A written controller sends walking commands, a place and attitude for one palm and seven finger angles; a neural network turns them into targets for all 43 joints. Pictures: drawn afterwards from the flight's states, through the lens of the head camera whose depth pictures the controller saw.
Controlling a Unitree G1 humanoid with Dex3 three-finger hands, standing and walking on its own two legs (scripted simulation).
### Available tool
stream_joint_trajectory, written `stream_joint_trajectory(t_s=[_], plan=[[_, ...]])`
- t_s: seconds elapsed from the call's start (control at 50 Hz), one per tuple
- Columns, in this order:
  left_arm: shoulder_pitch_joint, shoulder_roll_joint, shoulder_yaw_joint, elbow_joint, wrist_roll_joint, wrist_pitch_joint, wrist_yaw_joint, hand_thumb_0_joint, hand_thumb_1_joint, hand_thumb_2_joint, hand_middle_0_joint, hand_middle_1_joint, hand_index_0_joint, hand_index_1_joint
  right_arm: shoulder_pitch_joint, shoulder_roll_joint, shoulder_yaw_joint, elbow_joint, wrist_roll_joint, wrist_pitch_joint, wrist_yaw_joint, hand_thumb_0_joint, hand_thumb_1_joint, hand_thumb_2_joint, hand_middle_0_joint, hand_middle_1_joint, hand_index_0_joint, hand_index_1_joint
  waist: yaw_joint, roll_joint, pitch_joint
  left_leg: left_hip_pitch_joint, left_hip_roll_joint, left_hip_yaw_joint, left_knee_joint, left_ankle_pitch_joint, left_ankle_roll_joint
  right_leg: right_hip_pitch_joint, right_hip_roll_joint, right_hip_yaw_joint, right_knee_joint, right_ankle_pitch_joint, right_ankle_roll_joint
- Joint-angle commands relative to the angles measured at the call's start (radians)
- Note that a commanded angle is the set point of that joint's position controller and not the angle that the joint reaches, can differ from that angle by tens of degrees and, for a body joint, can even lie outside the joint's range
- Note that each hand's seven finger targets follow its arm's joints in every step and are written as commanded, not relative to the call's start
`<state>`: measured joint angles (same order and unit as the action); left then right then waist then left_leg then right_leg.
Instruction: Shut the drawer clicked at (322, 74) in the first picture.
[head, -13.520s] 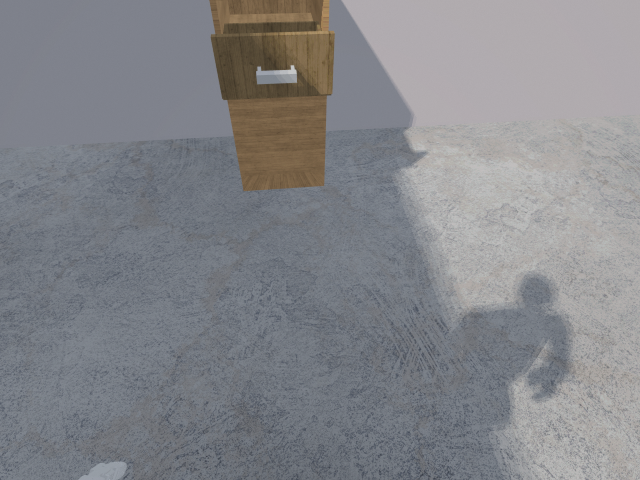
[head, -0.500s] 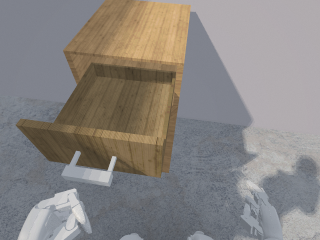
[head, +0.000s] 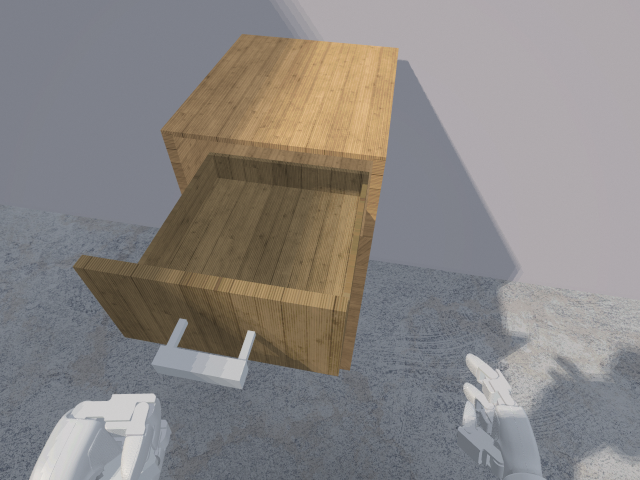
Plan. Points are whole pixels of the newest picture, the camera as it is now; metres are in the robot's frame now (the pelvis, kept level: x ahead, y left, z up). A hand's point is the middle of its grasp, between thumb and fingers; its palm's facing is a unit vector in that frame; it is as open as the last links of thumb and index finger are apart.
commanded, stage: raise the hand and make a fist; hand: left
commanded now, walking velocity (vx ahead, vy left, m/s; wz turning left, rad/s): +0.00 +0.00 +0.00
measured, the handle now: (208, 349) +0.27 +0.18 +0.00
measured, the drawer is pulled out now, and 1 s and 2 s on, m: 0.29 0.29 0.29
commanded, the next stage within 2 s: bring the fist close to the handle in 0.32 s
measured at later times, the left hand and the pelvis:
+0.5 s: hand (163, 467) +0.12 +0.16 +0.10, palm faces -0.01 -1.00 -0.09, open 3.2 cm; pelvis +0.00 -0.01 +0.00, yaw +0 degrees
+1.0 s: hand (192, 450) +0.15 +0.15 +0.05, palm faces -0.04 -1.00 -0.06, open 3.2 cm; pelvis -0.02 -0.01 -0.02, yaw +0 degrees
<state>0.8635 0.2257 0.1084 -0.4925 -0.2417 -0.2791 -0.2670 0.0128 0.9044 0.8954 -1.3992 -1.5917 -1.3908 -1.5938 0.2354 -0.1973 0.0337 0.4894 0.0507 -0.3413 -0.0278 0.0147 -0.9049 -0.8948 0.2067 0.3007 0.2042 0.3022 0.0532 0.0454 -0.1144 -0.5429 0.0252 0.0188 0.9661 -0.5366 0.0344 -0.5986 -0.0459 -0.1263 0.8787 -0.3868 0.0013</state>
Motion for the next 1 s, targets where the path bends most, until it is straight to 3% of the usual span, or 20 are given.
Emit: stream_joint_trajectory(t_s=[0.0, 0.08, 0.16, 0.22, 0.4, 0.48, 0.54, 0.6, 0.66, 0.72, 0.76, 0.86, 0.98], plan=[[0.065, 0.065, 0.053, -0.174, -0.015, -0.057, -0.01, 0.0, 0.9, 0.9, -1.4, -1.6, -1.4, -1.6, -0.114, -0.113, -0.06, -0.174, 0.011, -0.072, -0.009, 0.0, -0.9, -0.9, 0.2, 0.3, 0.2, 0.3, -0.012, -0.017, -0.03, -0.031, -0.018, -0.061, -0.21, 0.294, -0.042, 0.126, 0.052, 0.033, -0.116, 0.107, -0.034], [0.076, 0.064, 0.042, -0.206, -0.009, -0.068, -0.002, 0.0, 0.9, 0.9, -1.4, -1.6, -1.4, -1.6, -0.101, -0.11, -0.06, -0.17, 0.004, -0.083, 0.0, 0.0, -0.9, -0.9, 0.2, 0.3, 0.2, 0.3, -0.006, 0.009, -0.063, -0.009, -0.019, -0.062, -0.206, 0.345, -0.044, 0.136, 0.052, 0.025, -0.103, 0.146, -0.035], [0.074, 0.07, 0.039, -0.225, 0.004, -0.073, 0.014, 0.0, 0.9, 0.9, -1.4, -1.6, -1.4, -1.6, -0.109, -0.113, -0.063, -0.171, 0.004, -0.082, 0.005, 0.0, -0.9, -0.9, 0.2, 0.3, 0.2, 0.3, -0.008, 0.022, -0.05, -0.015, -0.017, -0.061, -0.206, 0.337, -0.044, 0.124, 0.051, 0.025, -0.101, 0.137, -0.035], [0.087, 0.066, 0.042, -0.206, 0.003, -0.07, 0.02, 0.0, 0.9, 0.9, -1.4, -1.6, -1.4, -1.6, -0.105, -0.107, -0.065, -0.174, 0.005, -0.077, 0.005, 0.0, -0.9, -0.9, 0.2, 0.3, 0.2, 0.3, -0.008, -0.012, -0.048, -0.03, -0.019, -0.058, -0.205, 0.321, -0.043, 0.128, 0.051, 0.028, -0.105, 0.132, -0.034], [0.069, 0.086, 0.079, -0.176, -0.014, -0.082, 0.007, 0.0, 0.9, 0.9, -1.4, -1.6, -1.4, -1.6, -0.11, -0.109, -0.066, -0.163, 0.012, -0.074, -0.01, 0.0, -0.9, -0.9, 0.2, 0.3, 0.2, 0.3, -0.013, -0.023, -0.045, -0.043, -0.022, -0.048, -0.197, 0.275, -0.032, 0.141, 0.046, 0.061, -0.138, 0.092, -0.034], [-0.007, 0.063, 0.056, -0.092, -0.021, -0.09, -0.007, 0.0, 0.9, 0.9, -1.4, -1.6, -1.4, -1.6, -0.107, -0.121, -0.063, -0.151, 0.009, -0.074, -0.019, 0.0, -0.9, -0.9, 0.2, 0.3, 0.2, 0.3, -0.035, -0.055, 0.011, -0.086, -0.026, -0.049, -0.181, 0.202, -0.023, 0.095, 0.043, 0.08, -0.159, -0.002, -0.03], [-0.05, 0.061, 0.039, -0.088, -0.015, -0.108, -0.011, 0.0, 0.9, 0.9, -1.4, -1.6, -1.4, -1.6, -0.095, -0.127, -0.065, -0.152, 0.006, -0.079, -0.019, 0.0, -0.9, -0.9, 0.2, 0.3, 0.2, 0.3, -0.04, -0.027, -0.016, -0.091, -0.029, -0.048, -0.167, 0.189, -0.02, 0.083, 0.038, 0.087, -0.15, -0.023, -0.029], [-0.042, 0.075, 0.063, -0.067, -0.006, -0.121, -0.003, 0.0, 0.9, 0.9, -1.4, -1.6, -1.4, -1.6, -0.085, -0.122, -0.072, -0.144, 0.0, -0.072, -0.014, 0.0, -0.9, -0.9, 0.2, 0.3, 0.2, 0.3, -0.031, -0.022, -0.067, -0.097, -0.03, -0.044, -0.149, 0.228, -0.019, 0.1, 0.035, 0.087, -0.126, 0.024, -0.032], [-0.067, 0.089, 0.086, -0.03, -0.008, -0.128, 0.003, 0.0, 0.9, 0.9, -1.4, -1.6, -1.4, -1.6, -0.094, -0.123, -0.074, -0.138, -0.002, -0.058, -0.014, 0.0, -0.9, -0.9, 0.2, 0.3, 0.2, 0.3, -0.03, -0.042, -0.071, -0.131, -0.033, -0.042, -0.135, 0.228, -0.019, 0.101, 0.033, 0.093, -0.119, 0.02, -0.033], [-0.068, 0.059, 0.057, -0.021, -0.012, -0.137, -0.004, 0.0, 0.9, 0.9, -1.4, -1.6, -1.4, -1.6, -0.093, -0.122, -0.077, -0.142, -0.002, -0.053, -0.01, 0.0, -0.9, -0.9, 0.2, 0.3, 0.2, 0.3, -0.035, -0.013, -0.086, -0.128, -0.033, -0.043, -0.129, 0.242, -0.02, 0.084, 0.033, 0.079, -0.093, 0.052, -0.032], [-0.074, 0.071, 0.069, 0.004, -0.008, -0.137, -0.001, 0.0, 0.9, 0.9, -1.4, -1.6, -1.4, -1.6, -0.099, -0.125, -0.08, -0.14, -0.005, -0.047, -0.009, 0.0, -0.9, -0.9, 0.2, 0.3, 0.2, 0.3, -0.035, -0.039, -0.087, -0.151, -0.033, -0.044, -0.117, 0.251, -0.018, 0.083, 0.032, 0.081, -0.085, 0.06, -0.033], [-0.13, 0.071, 0.06, 0.029, -0.008, -0.155, -0.001, 0.0, 0.9, 0.9, -1.4, -1.6, -1.4, -1.6, -0.097, -0.134, -0.081, -0.143, -0.011, -0.034, -0.01, 0.0, -0.9, -0.9, 0.2, 0.3, 0.2, 0.3, -0.046, -0.042, -0.081, -0.194, -0.035, -0.045, -0.092, 0.207, -0.017, 0.038, 0.03, 0.089, -0.068, -0.003, -0.032], [-0.168, 0.049, 0.039, 0.059, -0.005, -0.178, 0.001, 0.0, 0.9, 0.9, -1.4, -1.6, -1.4, -1.6, -0.076, -0.135, -0.084, -0.144, -0.013, -0.02, -0.007, 0.0, -0.9, -0.9, 0.2, 0.3, 0.2, 0.3, -0.055, -0.02, -0.139, -0.208, -0.036, -0.049, -0.059, 0.215, -0.018, 0.0, 0.033, 0.077, -0.016, 0.017, -0.032]])
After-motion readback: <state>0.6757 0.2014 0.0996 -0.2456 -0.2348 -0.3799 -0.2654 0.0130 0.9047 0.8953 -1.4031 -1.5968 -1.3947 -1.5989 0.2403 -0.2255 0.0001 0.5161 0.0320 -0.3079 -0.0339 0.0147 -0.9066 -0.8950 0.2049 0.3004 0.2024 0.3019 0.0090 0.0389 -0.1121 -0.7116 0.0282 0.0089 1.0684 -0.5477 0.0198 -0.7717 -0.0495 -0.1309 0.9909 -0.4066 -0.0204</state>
